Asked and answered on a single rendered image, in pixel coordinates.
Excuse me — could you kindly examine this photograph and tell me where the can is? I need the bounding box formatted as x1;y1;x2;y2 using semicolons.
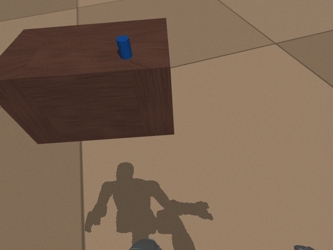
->
116;35;132;59

